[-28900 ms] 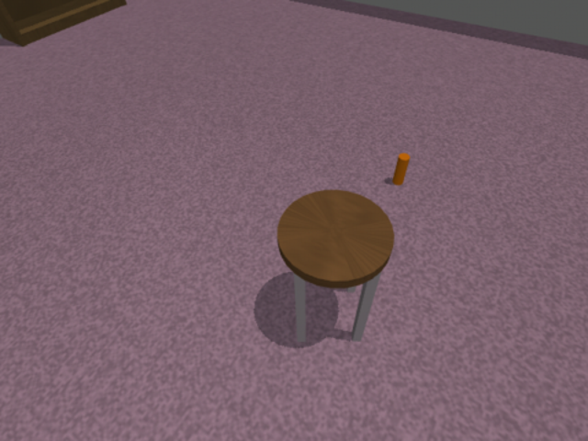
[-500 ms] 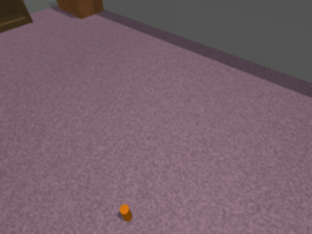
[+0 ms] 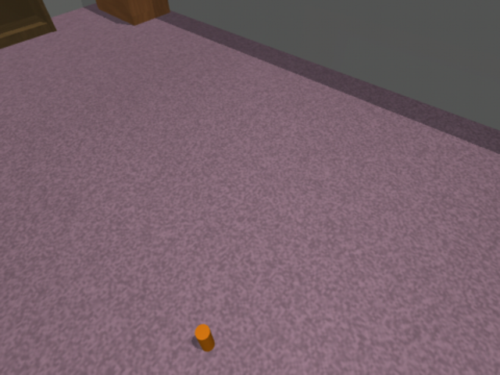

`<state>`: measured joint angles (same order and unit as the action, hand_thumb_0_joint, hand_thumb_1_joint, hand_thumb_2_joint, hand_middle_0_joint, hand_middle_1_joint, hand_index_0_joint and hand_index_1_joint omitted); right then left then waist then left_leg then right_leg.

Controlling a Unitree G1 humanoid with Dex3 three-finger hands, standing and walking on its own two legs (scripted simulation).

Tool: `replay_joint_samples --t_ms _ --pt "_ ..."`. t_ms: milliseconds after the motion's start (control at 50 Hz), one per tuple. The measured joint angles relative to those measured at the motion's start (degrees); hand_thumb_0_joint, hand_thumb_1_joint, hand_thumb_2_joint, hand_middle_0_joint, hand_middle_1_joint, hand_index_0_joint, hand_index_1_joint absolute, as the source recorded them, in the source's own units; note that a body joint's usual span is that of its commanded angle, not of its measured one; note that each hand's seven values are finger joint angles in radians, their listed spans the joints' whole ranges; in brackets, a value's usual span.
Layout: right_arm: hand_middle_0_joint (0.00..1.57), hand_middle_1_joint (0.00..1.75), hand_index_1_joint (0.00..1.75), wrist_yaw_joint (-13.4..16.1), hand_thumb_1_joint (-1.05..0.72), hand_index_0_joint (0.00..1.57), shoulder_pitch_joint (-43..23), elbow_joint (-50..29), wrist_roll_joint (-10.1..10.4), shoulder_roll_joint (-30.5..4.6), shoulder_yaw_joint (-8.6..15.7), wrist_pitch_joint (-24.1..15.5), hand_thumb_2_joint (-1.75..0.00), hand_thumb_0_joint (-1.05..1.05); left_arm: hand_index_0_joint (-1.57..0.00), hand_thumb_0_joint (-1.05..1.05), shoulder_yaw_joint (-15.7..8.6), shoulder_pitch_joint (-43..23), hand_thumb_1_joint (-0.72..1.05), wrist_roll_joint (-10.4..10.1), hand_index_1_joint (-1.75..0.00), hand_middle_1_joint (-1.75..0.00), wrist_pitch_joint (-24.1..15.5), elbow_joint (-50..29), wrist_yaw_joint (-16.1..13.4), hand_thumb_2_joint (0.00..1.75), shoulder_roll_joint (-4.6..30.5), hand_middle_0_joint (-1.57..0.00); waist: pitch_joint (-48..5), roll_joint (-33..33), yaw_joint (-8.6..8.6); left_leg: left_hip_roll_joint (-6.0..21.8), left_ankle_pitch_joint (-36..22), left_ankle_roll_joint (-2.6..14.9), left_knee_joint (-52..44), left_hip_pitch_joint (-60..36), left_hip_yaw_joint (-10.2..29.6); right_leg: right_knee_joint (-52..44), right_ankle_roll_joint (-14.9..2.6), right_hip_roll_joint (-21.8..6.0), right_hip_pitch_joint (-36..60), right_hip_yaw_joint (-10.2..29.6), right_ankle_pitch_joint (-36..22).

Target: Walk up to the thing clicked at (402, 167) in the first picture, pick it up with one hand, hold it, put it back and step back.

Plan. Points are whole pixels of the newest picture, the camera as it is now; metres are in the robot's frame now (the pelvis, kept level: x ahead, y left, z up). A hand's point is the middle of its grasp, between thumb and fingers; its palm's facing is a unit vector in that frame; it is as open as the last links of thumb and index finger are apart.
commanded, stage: stand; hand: left
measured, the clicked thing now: (205, 338) +0.36 +0.19 -0.70
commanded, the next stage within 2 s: walk up in 0.32 s
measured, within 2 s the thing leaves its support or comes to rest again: neither
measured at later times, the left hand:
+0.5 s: hand out of the picture +0.07 +0.26 -0.17, palm faces -0.01 -0.92 -0.40, open 7.3 cm
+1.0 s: hand out of the picture -0.04 +0.27 -0.18, palm faces +0.08 -0.92 -0.39, open 7.3 cm
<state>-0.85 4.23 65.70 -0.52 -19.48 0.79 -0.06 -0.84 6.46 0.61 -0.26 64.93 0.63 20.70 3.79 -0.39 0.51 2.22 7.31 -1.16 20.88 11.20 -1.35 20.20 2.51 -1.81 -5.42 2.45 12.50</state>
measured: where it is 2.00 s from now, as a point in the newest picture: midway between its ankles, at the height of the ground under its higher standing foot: outside the picture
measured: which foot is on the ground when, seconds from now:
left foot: down 0.00-0.56, up 0.58-0.90, down 0.92-1.00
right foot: down 0.00-0.94, up 0.96-1.00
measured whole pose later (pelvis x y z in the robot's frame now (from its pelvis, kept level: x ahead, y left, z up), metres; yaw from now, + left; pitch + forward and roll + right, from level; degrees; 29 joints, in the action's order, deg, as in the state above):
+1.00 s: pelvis -0.15 -0.01 -0.03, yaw +5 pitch -2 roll +0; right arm -0.4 6.5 51.7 -1.7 -21.3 2.2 3.5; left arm -4.0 4.4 0.9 3.9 47.4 -2.2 21.9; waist 12.7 -1.3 0.1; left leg -1.2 22.5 1.5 40.6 16.0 1.3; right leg 53.2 0.0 0.4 -28.6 2.9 28.1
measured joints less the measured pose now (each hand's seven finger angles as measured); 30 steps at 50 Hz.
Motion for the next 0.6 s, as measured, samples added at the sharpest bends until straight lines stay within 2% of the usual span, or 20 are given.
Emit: replay_joint_samples --t_ms 320,380,420,500,540,560,580,600 --pt "0.2 0.3 0.3 0.1 -0.91 0.2 -0.3 -0.3 0.2 -0.5 -0.2 0.0 -0.9 0.01 -0.21 0.0 0.2 0.2 0.91 0.0 -0.3 -0.3 0.0 -0.7 -0.1 0.9 0.0 -0.21 -0.1 0.2 -0.1 0.1 0.6 -0.08 0.3 -0.3 0.1 -0.2 -0.07 0.1 0.6 -0.2 0.4" --pt "0.2 0.3 0.3 0.0 -0.91 0.2 -1.3 -1.3 0.7 -0.8 0.0 0.6 -0.9 0.01 -0.21 0.0 -0.6 -0.7 0.91 -0.6 -0.3 -0.3 0.7 -2.1 -0.5 0.9 0.4 -0.21 1.2 0.0 -0.16 0.1 1.0 0.02 2.4 1.8 0.1 3.2 -0.25 0.1 -2.1 0.0 1.5" --pt "0.21 0.3 0.3 0.1 -0.9 0.2 -2.2 -2.6 1.1 -1.0 0.5 1.0 -0.9 0.01 -0.21 0.0 -1.1 -1.8 0.91 -0.9 -0.3 -0.3 1.2 -3.6 -0.9 0.9 1.1 -0.21 3.0 -0.3 -0.24 0.1 1.1 0.07 4.0 3.6 0.3 7.0 -0.92 0.2 -4.9 -0.2 2.3" --pt "0.21 0.3 0.3 0.3 -0.9 0.2 -3.3 -5.5 0.9 -1.8 1.4 2.3 -0.9 0.01 -0.21 0.0 -1.9 -2.6 0.91 -0.6 -0.3 -0.3 2.2 -6.5 -1.1 0.9 2.5 -0.21 5.4 -0.3 -0.61 0.8 1.8 -0.3 8.5 7.5 0.6 17.1 -3.64 1.0 -10.8 -1.4 4.6" --pt "0.21 0.3 0.3 0.5 -0.9 0.2 -3.4 -6.8 0.6 -2.4 1.7 3.2 -0.9 0.01 -0.21 0.0 -2.4 -1.9 0.91 -0.4 -0.3 -0.3 2.5 -7.6 -1.0 0.9 2.8 -0.21 5.4 0.2 -0.85 1.2 2.9 -0.64 12.0 9.9 0.9 18.9 -4.57 1.5 -11.4 -2.0 6.7" --pt "0.21 0.3 0.3 0.6 -0.9 0.2 -3.6 -7.4 0.6 -2.9 1.9 3.7 -0.9 0.01 -0.2 0.0 -2.6 -1.2 0.91 -0.1 -0.3 -0.3 2.4 -8.0 -1.0 0.9 2.7 -0.21 5.3 0.8 -0.96 1.6 3.7 -0.26 14.2 11.4 1.2 18.4 -3.36 1.8 -11.4 -2.2 8.7" --pt "0.21 0.3 0.3 0.8 -0.9 0.2 -4.0 -7.9 0.7 -3.5 2.1 4.1 -0.9 0.01 -0.2 0.0 -2.8 -0.8 0.91 0.2 -0.3 -0.3 2.3 -8.3 -1.0 0.9 2.2 -0.21 5.8 1.8 -0.77 1.1 6.8 0.53 17.3 12.9 2.9 19.1 -3.1 2.2 -11.8 -2.6 8.8" --pt "0.21 0.3 0.3 1.3 -0.9 0.2 -4.3 -8.5 0.7 -3.8 2.3 4.4 -0.9 0.01 -0.2 0.0 -2.8 -0.3 0.91 0.6 -0.3 -0.3 2.4 -8.7 -0.9 0.9 1.7 -0.2 6.3 2.1 -0.84 -0.7 12.5 1.16 21.9 14.4 5.0 19.8 -3.37 2.1 -12.4 -2.6 8.4"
